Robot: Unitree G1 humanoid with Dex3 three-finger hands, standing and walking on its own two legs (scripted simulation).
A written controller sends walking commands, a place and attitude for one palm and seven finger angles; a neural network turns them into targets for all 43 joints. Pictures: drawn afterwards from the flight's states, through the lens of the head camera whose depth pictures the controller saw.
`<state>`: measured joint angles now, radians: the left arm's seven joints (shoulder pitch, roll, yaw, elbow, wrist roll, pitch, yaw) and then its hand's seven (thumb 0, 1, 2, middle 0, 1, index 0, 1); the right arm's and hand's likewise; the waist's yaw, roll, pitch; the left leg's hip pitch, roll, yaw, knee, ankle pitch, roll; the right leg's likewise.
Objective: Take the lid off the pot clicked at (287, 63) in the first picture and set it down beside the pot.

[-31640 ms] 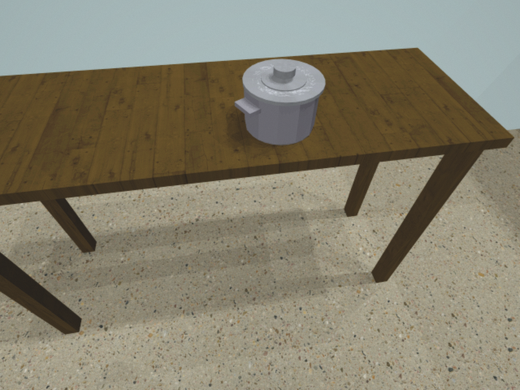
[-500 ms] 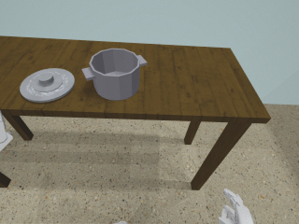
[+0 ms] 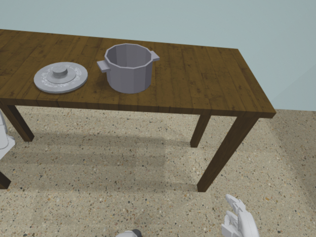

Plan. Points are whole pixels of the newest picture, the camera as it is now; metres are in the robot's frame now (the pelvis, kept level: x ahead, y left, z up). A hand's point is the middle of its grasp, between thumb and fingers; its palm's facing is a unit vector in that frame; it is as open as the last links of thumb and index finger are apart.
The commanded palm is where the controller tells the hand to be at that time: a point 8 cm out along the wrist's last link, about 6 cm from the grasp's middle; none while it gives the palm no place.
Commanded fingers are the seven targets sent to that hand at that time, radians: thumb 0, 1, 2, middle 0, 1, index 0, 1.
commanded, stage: step back with the hand held close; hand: left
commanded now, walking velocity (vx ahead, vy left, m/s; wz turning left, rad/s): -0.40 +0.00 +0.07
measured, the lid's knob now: (60, 70) +0.59 +0.39 +0.07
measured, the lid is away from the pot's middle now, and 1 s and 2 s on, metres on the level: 0.24 0.24 0.24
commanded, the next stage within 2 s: stop stepping back and stand still in 0.10 s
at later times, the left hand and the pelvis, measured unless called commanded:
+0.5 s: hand out of the picture +0.03 +0.24 +0.28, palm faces +0.44 -0.79 -0.42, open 7.4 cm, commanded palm +0.01 +0.31 +0.26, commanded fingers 0.00 0.90 0.90 -0.20 -0.30 -0.20 -0.30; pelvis -0.13 +0.03 +0.00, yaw +0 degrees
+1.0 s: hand out of the picture +0.05 +0.27 +0.27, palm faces +0.54 -0.76 -0.37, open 7.4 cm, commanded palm none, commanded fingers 0.00 0.90 0.90 -0.20 -0.30 -0.20 -0.30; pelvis -0.13 +0.03 +0.00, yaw +2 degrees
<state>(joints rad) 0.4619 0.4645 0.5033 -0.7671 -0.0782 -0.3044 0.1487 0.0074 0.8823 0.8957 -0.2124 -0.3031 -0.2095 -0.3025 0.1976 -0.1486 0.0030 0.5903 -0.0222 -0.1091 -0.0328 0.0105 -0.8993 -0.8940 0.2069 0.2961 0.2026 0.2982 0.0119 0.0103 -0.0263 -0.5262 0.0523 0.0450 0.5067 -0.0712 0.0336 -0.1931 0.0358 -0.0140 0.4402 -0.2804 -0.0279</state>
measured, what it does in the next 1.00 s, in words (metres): walks backwards: right foot, then left foot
